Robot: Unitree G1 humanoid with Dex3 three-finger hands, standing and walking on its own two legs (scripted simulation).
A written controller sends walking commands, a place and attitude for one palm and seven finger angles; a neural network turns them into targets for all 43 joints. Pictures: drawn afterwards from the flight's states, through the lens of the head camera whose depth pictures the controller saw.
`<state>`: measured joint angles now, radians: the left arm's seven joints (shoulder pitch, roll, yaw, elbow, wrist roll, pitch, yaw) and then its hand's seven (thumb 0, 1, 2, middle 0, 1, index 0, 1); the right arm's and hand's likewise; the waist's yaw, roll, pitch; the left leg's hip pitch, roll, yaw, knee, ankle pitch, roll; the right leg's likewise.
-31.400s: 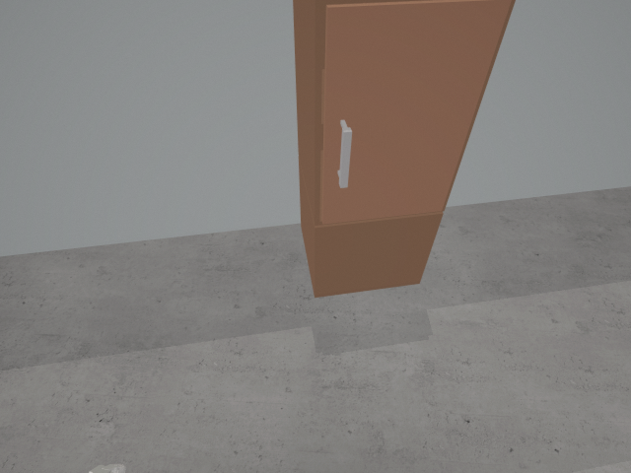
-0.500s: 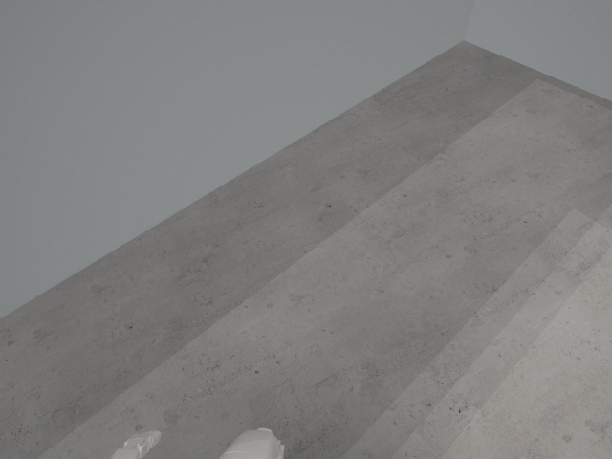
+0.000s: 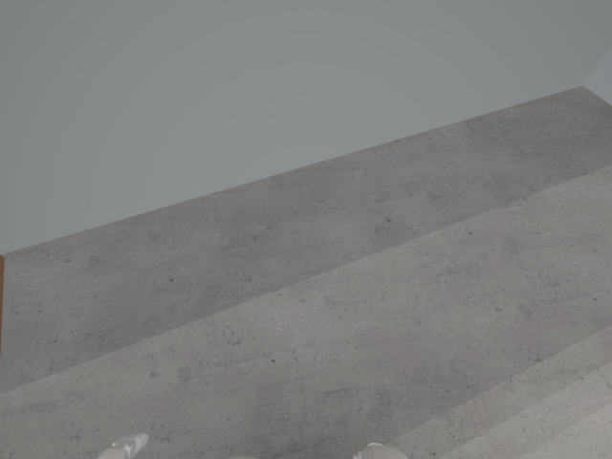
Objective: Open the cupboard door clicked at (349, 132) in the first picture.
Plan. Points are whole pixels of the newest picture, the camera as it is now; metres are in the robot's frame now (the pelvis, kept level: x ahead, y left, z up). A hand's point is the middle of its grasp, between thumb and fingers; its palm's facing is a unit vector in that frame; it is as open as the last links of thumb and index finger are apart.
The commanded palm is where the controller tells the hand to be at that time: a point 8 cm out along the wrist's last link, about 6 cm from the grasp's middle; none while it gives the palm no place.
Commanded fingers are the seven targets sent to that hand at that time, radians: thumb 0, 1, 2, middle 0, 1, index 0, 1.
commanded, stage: turn to face it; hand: left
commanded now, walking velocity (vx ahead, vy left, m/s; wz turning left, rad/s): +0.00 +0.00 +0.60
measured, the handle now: out of the picture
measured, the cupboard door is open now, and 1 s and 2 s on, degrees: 45 45 45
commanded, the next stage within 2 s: take the last steps up to it in 1.86 s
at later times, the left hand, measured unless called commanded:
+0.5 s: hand out of the picture +0.00 +0.20 -0.19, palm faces +0.35 -0.91 -0.23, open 7.3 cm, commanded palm none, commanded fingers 0.00 0.90 0.90 -0.20 -0.30 -0.20 -0.30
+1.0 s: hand out of the picture +0.01 +0.15 -0.15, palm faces +0.59 -0.77 -0.25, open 7.3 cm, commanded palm none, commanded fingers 0.00 0.90 0.90 -0.20 -0.30 -0.20 -0.30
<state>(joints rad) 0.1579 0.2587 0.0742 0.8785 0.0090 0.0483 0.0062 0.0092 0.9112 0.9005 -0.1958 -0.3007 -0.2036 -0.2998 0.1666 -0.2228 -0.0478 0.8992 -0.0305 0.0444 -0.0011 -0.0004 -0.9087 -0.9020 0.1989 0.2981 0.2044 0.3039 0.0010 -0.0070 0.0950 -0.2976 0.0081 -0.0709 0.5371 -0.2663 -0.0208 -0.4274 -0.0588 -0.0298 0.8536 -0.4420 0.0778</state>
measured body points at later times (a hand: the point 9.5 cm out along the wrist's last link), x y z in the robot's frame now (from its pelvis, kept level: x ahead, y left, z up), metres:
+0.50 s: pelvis +0.02 -0.02 -0.01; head +0.06 +0.03 +0.44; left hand -0.02 +0.25 -0.17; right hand +0.21 -0.22 -0.13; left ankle -0.02 +0.08 -0.73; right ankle +0.01 -0.15 -0.69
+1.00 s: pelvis +0.06 -0.05 +0.00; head +0.11 -0.03 +0.45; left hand -0.02 +0.19 -0.13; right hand +0.28 -0.22 -0.14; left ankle -0.03 +0.04 -0.68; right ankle +0.10 -0.16 -0.73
